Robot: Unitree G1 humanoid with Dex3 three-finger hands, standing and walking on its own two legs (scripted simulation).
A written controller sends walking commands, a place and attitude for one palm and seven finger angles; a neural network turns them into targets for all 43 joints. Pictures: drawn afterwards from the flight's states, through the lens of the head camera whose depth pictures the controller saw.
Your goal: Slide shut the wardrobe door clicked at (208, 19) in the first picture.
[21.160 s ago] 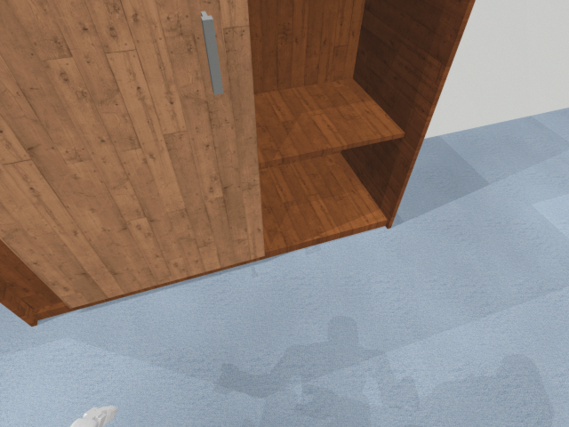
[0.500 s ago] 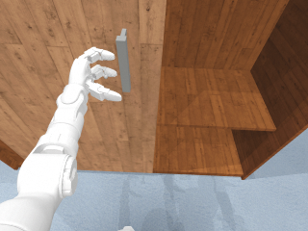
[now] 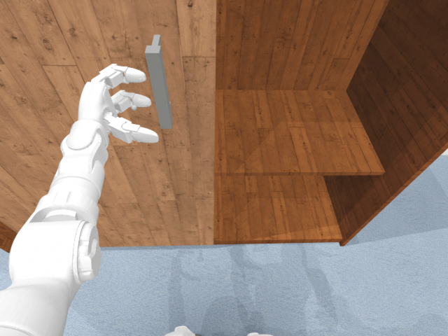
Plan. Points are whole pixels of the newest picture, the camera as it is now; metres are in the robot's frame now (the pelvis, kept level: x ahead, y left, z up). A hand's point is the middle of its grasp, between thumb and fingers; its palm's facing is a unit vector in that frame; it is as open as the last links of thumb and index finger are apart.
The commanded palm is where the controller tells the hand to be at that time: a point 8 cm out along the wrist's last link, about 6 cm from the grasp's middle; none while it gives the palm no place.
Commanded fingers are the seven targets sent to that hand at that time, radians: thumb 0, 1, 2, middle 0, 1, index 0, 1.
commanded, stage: move the hooked fingers beside the handle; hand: left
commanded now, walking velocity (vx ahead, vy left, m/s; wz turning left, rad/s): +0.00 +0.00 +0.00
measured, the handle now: (162, 84) +0.52 +0.08 +0.17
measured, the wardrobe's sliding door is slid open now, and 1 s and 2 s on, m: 0.59 0.59 0.59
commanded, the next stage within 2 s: none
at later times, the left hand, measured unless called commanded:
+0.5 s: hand (133, 107) +0.48 +0.13 +0.15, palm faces -0.08 -1.00 +0.00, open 12.7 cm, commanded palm +0.51 +0.21 +0.16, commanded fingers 0.00 -0.50 0.30 -0.30 -1.20 -0.30 -1.20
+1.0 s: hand (132, 107) +0.48 +0.13 +0.15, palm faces -0.08 -1.00 +0.00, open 12.6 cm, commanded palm +0.49 +0.21 +0.17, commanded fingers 0.00 -0.50 0.30 -0.30 -1.20 -0.30 -1.20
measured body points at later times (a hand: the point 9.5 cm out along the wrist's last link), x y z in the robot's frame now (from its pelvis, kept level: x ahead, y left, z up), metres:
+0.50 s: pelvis +0.00 -0.01 +0.00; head +0.05 +0.00 +0.45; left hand +0.48 +0.19 +0.15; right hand +0.03 -0.27 -0.11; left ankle +0.07 +0.07 -0.71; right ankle +0.02 -0.09 -0.71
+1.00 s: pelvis +0.03 +0.00 +0.01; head +0.06 -0.01 +0.46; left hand +0.48 +0.19 +0.15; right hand +0.08 -0.27 -0.10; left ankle +0.07 +0.07 -0.71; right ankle +0.02 -0.09 -0.71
